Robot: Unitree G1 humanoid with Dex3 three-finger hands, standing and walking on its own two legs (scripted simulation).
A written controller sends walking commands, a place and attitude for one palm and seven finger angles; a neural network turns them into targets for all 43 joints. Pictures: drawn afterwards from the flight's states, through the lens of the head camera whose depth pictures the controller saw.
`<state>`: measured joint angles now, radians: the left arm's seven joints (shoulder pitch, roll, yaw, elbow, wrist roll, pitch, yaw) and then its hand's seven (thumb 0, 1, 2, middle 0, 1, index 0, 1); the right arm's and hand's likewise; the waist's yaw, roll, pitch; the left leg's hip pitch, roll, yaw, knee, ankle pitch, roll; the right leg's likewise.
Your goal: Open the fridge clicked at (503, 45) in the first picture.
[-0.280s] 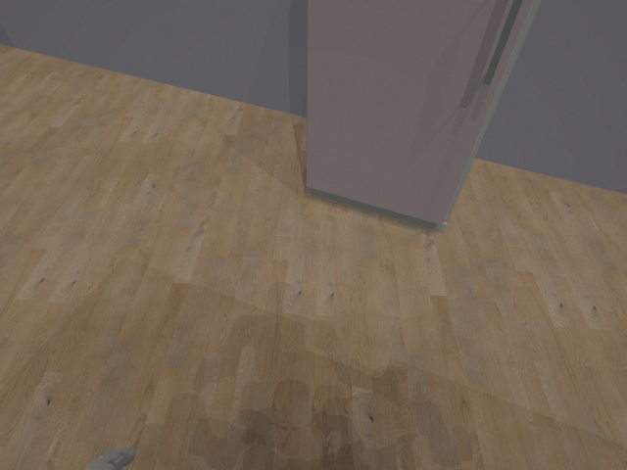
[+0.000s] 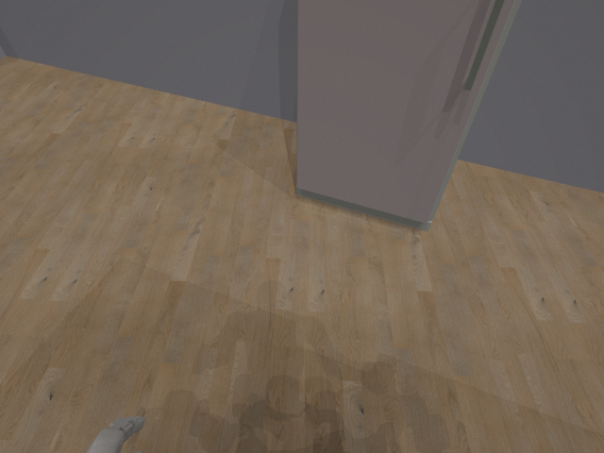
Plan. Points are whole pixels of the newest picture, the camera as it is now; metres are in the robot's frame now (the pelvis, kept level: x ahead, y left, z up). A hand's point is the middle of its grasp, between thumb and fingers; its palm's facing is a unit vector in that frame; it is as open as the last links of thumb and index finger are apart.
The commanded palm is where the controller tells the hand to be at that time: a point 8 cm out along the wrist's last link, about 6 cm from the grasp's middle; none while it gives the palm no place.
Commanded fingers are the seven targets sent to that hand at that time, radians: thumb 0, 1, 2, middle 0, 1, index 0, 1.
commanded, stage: stand and wait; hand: right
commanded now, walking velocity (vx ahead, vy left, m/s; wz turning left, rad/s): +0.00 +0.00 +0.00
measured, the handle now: (492, 18) +1.13 -0.45 +0.14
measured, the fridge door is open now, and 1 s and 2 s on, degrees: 0 0 0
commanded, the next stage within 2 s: look at it before walking up in 0.58 s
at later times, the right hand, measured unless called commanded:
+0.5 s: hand out of the picture +0.06 -0.24 -0.15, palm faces -0.03 +0.94 -0.34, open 7.4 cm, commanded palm none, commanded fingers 0.00 -0.90 -0.90 0.20 0.30 0.20 0.30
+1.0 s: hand out of the picture +0.05 -0.24 -0.15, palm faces -0.03 +0.95 -0.32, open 7.4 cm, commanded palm none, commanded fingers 0.00 -0.90 -0.90 0.20 0.30 0.20 0.30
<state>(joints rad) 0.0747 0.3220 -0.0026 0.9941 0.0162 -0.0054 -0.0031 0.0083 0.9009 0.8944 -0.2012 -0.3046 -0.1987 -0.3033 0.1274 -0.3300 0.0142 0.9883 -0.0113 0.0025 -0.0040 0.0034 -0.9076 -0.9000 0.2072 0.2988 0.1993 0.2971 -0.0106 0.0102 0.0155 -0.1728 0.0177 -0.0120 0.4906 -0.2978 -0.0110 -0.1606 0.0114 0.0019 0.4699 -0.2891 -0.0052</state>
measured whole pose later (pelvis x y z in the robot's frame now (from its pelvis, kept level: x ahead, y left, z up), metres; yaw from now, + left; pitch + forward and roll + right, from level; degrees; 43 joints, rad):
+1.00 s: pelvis -0.02 +0.01 +0.01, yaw +0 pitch -2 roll +0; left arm 0.11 0.33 0.00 1.11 0.01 -0.01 -0.01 0.01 0.90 0.89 -0.20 -0.30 -0.20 -0.30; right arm 0.14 -0.34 0.01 1.08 -0.01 0.00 0.00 0.00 -0.91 -0.90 0.21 0.30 0.20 0.30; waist -0.01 0.01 0.03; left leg -0.14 0.00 -0.01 0.38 -0.21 0.00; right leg -0.13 -0.01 0.00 0.38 -0.21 0.01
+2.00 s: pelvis +0.20 -0.02 -0.02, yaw -1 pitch -1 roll +1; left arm 0.56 0.08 0.01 1.22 0.02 -0.07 0.03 0.01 0.90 0.89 -0.20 -0.30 -0.20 -0.30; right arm 0.09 -0.17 -0.04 1.00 -0.02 -0.02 0.02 0.00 -0.91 -0.90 0.20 0.30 0.19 0.30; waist 0.06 0.00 0.10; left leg -0.53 0.04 0.14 0.65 -0.17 0.05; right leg 0.20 -0.02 -0.09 0.30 -0.47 -0.01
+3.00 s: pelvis +0.48 -0.03 +0.00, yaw -16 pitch -1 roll -1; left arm 0.23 0.18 0.07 1.05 0.02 0.06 0.00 0.01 0.91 0.89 -0.20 -0.30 -0.19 -0.30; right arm 0.20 -0.14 -0.03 0.99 -0.02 -0.01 -0.03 0.00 -0.91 -0.90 0.20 0.30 0.20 0.30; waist 0.02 -0.04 0.04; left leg -0.24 0.06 0.12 0.55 -0.29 0.02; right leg -0.38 0.00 -0.03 0.84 -0.44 0.02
